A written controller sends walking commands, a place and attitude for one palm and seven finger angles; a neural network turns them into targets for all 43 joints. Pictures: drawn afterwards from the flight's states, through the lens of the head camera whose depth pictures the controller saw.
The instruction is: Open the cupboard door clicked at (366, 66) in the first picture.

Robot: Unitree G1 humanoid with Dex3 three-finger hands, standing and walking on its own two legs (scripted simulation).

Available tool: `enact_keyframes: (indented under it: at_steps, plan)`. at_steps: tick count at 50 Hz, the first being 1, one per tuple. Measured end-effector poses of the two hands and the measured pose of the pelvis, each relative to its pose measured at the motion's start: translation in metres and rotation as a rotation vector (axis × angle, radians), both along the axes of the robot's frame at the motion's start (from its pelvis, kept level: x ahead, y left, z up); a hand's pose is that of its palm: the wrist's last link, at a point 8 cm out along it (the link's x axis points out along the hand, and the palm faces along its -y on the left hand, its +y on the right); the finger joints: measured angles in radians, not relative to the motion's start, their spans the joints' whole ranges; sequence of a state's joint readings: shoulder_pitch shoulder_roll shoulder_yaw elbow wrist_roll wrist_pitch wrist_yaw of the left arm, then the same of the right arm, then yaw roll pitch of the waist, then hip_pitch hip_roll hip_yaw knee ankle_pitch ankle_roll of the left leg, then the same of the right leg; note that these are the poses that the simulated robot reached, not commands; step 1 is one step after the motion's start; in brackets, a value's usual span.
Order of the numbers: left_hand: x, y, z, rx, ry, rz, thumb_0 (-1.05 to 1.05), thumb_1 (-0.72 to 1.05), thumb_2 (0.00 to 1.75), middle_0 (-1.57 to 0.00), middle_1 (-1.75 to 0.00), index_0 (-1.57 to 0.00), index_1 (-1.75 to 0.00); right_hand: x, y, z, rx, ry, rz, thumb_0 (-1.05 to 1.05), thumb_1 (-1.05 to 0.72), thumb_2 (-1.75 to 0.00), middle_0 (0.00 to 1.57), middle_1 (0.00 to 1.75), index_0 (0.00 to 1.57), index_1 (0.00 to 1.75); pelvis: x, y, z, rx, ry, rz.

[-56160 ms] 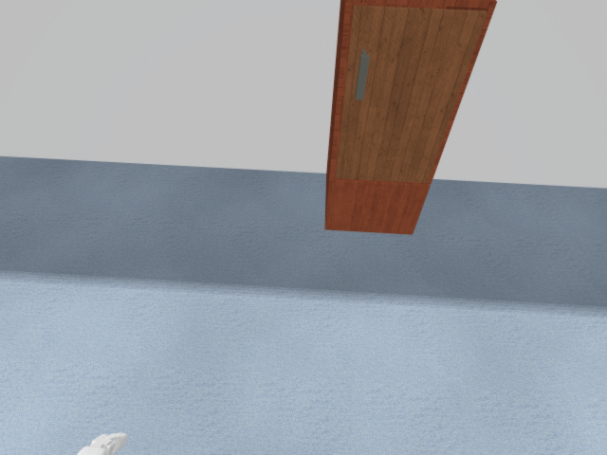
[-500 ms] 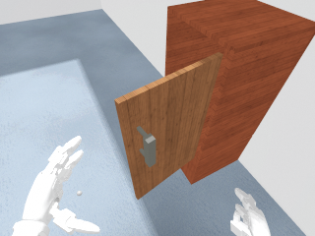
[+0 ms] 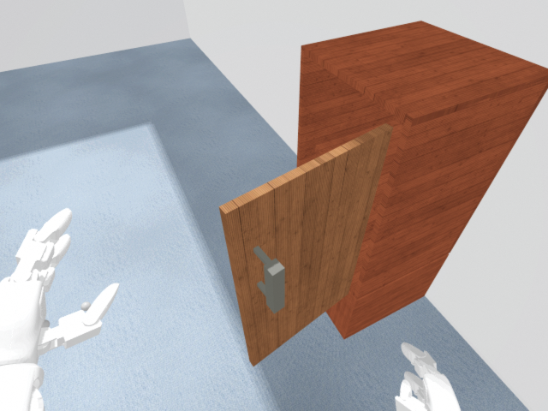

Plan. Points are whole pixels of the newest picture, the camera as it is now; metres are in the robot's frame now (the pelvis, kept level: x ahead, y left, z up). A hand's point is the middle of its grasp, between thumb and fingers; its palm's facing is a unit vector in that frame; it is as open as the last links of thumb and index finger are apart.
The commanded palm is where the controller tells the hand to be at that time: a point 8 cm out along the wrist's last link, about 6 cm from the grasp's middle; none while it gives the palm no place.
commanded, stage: draw the hand back to the body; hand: left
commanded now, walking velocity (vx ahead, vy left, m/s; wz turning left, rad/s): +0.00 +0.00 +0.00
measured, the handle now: (267, 278) +0.34 +0.06 -0.02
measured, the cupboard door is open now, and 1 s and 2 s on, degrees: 100 100 100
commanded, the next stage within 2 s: step back with the hand held close in 0.50 s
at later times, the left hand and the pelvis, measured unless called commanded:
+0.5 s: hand (84, 307) +0.18 +0.23 +0.16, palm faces +0.44 -0.80 -0.42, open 7.4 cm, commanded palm +0.13 +0.27 +0.17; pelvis -0.01 -0.03 +0.01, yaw +0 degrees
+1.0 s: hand (75, 322) +0.16 +0.23 +0.15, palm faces +0.33 -0.78 -0.53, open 7.4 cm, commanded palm +0.10 +0.28 +0.18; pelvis -0.04 -0.02 +0.00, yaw -1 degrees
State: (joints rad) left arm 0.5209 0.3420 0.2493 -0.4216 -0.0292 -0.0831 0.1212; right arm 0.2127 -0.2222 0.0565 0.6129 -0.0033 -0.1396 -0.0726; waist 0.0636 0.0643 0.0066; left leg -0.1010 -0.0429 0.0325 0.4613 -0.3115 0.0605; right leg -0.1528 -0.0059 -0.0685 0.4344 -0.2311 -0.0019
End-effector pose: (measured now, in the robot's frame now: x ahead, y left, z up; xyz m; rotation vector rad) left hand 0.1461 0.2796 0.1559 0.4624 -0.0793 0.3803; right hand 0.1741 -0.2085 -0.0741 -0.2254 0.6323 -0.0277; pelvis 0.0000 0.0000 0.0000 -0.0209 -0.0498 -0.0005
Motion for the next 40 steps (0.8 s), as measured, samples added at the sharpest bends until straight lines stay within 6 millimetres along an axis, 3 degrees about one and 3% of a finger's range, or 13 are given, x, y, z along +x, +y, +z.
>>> enact_keyframes:
  at_steps: [9, 15, 19, 24, 36, 40]
  plan:
    - [-0.006, 0.013, 0.026, 0.056, -0.085, 0.067, 0.01, 0.69, 0.82, -0.20, -0.30, -0.21, -0.30, 0.002, -0.016, 0.003, -0.019, 0.014, -0.002, 0.01, -0.91, -0.90, 0.20, 0.30, 0.20, 0.30, -0.002, -0.009, 0.004, 0.002, -0.022, 0.000]
    - [-0.008, 0.004, 0.018, 0.021, -0.066, 0.072, 0.01, 0.82, 0.87, -0.20, -0.30, -0.21, -0.30, -0.001, -0.026, 0.002, -0.017, 0.028, -0.013, 0.01, -0.91, -0.90, 0.20, 0.30, 0.20, 0.30, -0.005, -0.015, 0.005, 0.006, -0.028, -0.001]
    - [-0.009, -0.006, 0.011, 0.002, -0.035, 0.056, 0.01, 0.86, 0.89, -0.21, -0.30, -0.21, -0.30, -0.005, -0.032, 0.001, -0.020, 0.032, -0.020, 0.01, -0.91, -0.90, 0.20, 0.30, 0.20, 0.30, -0.006, -0.020, 0.005, 0.008, -0.031, -0.002]
    - [-0.012, -0.013, 0.015, 0.020, -0.047, 0.048, 0.01, 0.88, 0.90, -0.21, -0.30, -0.21, -0.30, -0.008, -0.038, 0.001, -0.018, 0.026, -0.026, 0.01, -0.91, -0.90, 0.20, 0.30, 0.20, 0.30, -0.007, -0.027, 0.005, 0.009, -0.039, -0.002]
    - [-0.008, -0.014, 0.026, 0.082, -0.083, 0.048, 0.01, 0.89, 0.90, -0.21, -0.30, -0.22, -0.30, -0.014, -0.048, -0.001, -0.005, 0.037, -0.042, 0.01, -0.91, -0.90, 0.20, 0.30, 0.20, 0.30, -0.016, -0.037, 0.004, 0.003, -0.007, 0.003]
    - [-0.006, -0.016, 0.021, 0.100, -0.046, 0.010, 0.01, 0.89, 0.90, -0.21, -0.30, -0.21, -0.30, -0.022, -0.057, -0.002, -0.024, 0.059, -0.081, 0.01, -0.91, -0.90, 0.20, 0.30, 0.20, 0.30, -0.022, -0.034, 0.003, 0.000, 0.033, -0.004]
